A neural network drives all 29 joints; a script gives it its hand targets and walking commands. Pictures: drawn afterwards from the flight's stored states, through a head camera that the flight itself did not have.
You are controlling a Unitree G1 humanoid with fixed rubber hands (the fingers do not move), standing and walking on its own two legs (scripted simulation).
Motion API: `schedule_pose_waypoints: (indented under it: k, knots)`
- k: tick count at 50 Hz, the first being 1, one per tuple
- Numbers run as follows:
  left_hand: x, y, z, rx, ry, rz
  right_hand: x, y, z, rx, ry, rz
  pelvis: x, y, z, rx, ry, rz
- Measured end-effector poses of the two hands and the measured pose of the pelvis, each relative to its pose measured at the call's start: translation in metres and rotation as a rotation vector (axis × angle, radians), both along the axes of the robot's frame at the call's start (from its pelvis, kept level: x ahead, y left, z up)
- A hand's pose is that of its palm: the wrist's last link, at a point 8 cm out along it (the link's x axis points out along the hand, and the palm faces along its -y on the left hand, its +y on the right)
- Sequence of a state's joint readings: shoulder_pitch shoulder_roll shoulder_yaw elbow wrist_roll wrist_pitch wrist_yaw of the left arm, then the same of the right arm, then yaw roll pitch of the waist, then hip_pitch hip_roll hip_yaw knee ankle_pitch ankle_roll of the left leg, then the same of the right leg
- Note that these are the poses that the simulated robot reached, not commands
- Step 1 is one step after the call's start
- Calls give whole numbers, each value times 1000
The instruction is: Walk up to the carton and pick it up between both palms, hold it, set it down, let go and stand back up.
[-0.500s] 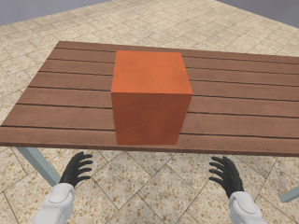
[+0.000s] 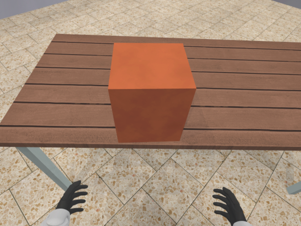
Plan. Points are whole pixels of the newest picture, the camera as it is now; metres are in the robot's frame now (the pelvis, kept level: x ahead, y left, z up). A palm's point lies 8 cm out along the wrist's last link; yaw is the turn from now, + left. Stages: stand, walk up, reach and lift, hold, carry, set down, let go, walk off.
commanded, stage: set down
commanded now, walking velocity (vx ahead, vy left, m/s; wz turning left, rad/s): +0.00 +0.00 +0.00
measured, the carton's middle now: (149, 95) +0.48 +0.04 +0.05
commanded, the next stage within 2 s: let go in 0.02 s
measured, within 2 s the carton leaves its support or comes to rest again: neither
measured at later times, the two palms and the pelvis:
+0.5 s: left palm (70, 207) +0.16 +0.22 -0.08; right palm (238, 218) +0.17 -0.23 -0.08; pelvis +0.01 -0.01 +0.00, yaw +1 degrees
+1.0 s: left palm out of the picture +0.03 +0.27 -0.13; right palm out of the picture +0.09 -0.22 -0.12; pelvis +0.02 +0.01 -0.01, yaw +8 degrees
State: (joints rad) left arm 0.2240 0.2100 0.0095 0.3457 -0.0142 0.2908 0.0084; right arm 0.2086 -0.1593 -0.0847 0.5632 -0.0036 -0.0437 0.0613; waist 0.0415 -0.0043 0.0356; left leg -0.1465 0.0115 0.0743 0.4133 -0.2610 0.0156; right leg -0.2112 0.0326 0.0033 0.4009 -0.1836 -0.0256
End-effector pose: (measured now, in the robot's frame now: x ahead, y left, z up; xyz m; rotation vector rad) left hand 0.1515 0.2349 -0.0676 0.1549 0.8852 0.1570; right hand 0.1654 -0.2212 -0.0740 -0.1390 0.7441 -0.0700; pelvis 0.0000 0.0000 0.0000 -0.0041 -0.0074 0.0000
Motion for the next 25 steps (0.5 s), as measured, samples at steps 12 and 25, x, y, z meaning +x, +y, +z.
schedule_pose_waypoints:
  k: [12,25]
  knots:
    - [5,-8,-8,-3,-40,-72,-2,-9,-14,-44,-25,-3,10,-3,-3,-9,15,3]
    - [11,-11,-8,-3,-48,-66,5,-10,-8,-40,-38,1,13,-5,-1,-9,-5,11]
